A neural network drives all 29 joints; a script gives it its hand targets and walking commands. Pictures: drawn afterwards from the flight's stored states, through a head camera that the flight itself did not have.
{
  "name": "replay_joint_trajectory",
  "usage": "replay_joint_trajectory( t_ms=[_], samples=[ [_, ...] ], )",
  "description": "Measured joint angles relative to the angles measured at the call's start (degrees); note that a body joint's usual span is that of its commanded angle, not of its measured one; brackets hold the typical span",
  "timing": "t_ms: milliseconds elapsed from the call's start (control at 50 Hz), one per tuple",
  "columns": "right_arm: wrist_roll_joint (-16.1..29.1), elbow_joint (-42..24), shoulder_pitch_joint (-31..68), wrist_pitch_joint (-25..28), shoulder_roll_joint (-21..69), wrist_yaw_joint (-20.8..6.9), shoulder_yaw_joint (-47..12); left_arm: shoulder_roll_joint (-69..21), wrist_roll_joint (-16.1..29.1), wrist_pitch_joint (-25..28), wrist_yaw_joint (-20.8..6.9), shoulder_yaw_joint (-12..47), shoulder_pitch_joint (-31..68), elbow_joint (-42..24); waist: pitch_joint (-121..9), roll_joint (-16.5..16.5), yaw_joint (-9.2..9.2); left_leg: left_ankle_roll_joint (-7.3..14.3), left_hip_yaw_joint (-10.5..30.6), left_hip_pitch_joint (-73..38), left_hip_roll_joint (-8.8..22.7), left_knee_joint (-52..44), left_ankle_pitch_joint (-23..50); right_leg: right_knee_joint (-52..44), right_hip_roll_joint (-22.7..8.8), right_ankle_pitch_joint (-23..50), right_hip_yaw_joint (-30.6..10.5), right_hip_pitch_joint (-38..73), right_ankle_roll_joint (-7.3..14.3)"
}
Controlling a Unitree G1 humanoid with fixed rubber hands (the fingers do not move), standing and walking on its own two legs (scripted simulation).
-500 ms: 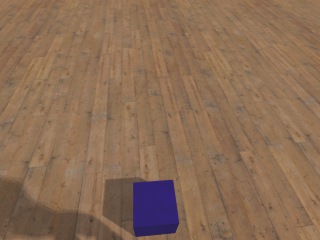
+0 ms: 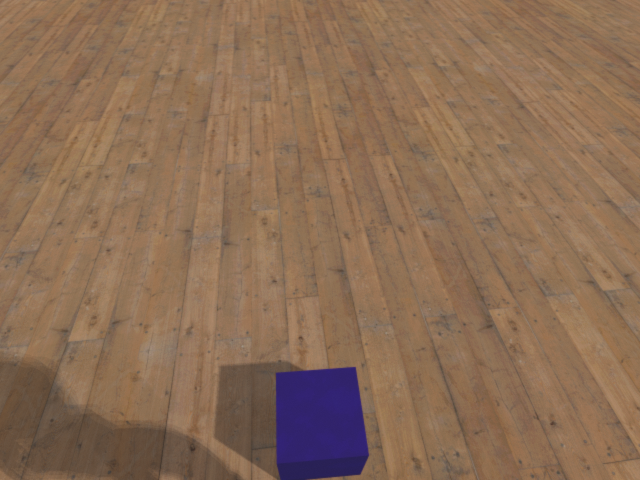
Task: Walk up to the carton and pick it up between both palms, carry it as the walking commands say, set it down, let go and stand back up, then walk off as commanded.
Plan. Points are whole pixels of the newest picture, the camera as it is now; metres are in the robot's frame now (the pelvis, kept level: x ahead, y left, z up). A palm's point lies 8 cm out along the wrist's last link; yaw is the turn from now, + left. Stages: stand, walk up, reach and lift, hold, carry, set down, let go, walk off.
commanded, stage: stand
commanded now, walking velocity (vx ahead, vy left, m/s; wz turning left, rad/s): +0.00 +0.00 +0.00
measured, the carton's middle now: (318, 424) +0.41 -0.02 -0.67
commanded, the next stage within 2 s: reach and lift in 0.30 s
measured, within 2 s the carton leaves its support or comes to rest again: neither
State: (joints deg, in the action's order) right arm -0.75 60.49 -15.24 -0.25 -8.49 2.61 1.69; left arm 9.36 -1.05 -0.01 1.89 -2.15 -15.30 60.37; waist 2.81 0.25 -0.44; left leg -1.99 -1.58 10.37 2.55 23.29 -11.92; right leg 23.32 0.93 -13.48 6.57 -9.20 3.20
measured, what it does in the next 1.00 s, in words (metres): lowers itself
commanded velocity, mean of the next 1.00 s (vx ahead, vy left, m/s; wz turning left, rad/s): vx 0.00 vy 0.00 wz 0.00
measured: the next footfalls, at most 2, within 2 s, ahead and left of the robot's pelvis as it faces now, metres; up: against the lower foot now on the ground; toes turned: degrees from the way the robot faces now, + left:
none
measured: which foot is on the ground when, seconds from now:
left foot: down 0.00-1.00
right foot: down 0.00-1.00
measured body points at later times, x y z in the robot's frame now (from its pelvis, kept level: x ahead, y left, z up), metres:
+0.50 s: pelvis -0.02 +0.01 -0.03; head +0.03 +0.01 +0.42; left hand +0.17 +0.24 -0.14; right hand +0.17 -0.24 -0.14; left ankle +0.01 +0.14 -0.74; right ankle -0.01 -0.08 -0.74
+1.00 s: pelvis -0.05 +0.03 -0.08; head +0.07 +0.02 +0.36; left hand +0.18 +0.22 -0.18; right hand +0.17 -0.22 -0.19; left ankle +0.01 +0.14 -0.74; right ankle -0.01 -0.08 -0.74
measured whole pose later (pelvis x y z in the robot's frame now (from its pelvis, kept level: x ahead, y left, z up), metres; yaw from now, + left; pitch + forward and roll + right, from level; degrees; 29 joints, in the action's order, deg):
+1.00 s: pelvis -0.05 +0.03 -0.08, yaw -2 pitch +15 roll +1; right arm -1.0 27.9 5.3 -24.7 -12.9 -5.3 5.1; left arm 5.2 0.3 -27.0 2.5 -4.2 1.2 22.2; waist -0.7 0.1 -0.1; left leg 0.9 -4.4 50.3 1.8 57.8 -22.8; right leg 59.2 -2.0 -23.8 2.9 -50.7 1.7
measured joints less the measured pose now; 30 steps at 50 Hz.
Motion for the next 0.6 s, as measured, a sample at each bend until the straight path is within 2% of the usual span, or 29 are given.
replay_joint_trajectory(
  t_ms=[300, 320, 360, 400, 460, 500, 540, 600],
  samples=[
    [0.0, 1.7, 0.2, -0.1, 0.1, 0.0, 0.2, -0.7, -0.1, 0.2, 0.4, 0.0, -1.7, 2.0, 0.1, 0.0, 0.24, 0.6, -0.3, -1.0, -0.6, -0.7, 0.0, -0.5, -0.6, 0.0, -0.3, 0.9, -0.7],
    [0.9, -0.4, -0.3, -1.1, -0.1, -0.2, -0.3, -0.6, 1.0, -0.9, 0.3, 0.5, -2.6, -0.2, -2.0, -0.1, -0.04, 1.3, -0.4, 2.1, -0.8, 1.6, -2.2, 1.8, -0.9, -1.6, -0.4, -2.3, -1.0],
    [3.0, -8.3, 1.7, -5.5, -1.3, -0.6, -1.4, 0.3, 3.1, -5.9, 0.4, 1.4, -1.2, -9.8, -3.2, -0.5, 0.07, 2.2, -0.9, 8.3, -1.0, 7.5, -4.9, 8.2, -1.5, -3.1, -0.9, -9.0, -0.9],
    [4.2, -14.6, 7.0, -11.9, -3.3, -1.2, -1.5, 1.4, 4.9, -12.8, 0.6, 2.1, 5.3, -17.3, -2.7, -0.3, 0.96, 2.2, -1.0, 12.7, -0.8, 12.6, -5.0, 13.9, -1.6, -5.0, -1.2, -13.7, -0.5],
    [4.6, -20.3, 15.5, -24.2, -6.4, -1.4, -2.1, 2.8, 5.1, -25.3, 0.4, 3.2, 15.1, -22.4, -3.0, -0.4, 1.4, 1.4, -1.3, 17.3, -0.8, 17.4, -6.6, 19.0, -2.0, -6.9, -1.7, -18.5, -0.6],
    [4.7, -23.5, 17.6, -30.6, -7.2, -1.7, -2.0, 2.7, 4.9, -31.8, 0.2, 3.5, 17.5, -25.1, -4.5, -0.4, 1.02, 1.4, -1.3, 19.2, -0.9, 18.2, -6.9, 19.7, -2.1, -7.2, -1.7, -20.3, -0.8],
    [4.4, -25.5, 17.0, -33.9, -6.9, -2.4, -1.7, 1.8, 4.3, -35.4, -0.2, 3.2, 16.8, -27.4, -5.6, -0.4, 0.69, 1.6, -1.2, 19.6, -0.9, 17.6, -6.9, 18.8, -2.0, -7.0, -1.6, -20.6, -0.8],
    [2.3, -27.5, 13.5, -34.4, -5.2, -3.7, -1.1, -0.5, 2.5, -36.0, -0.8, 1.8, 13.0, -30.7, -5.6, -0.4, 0.84, 1.9, -1.5, 19.3, -0.8, 16.3, -6.7, 17.4, -1.8, -6.6, -1.9, -20.3, -0.9]
  ],
)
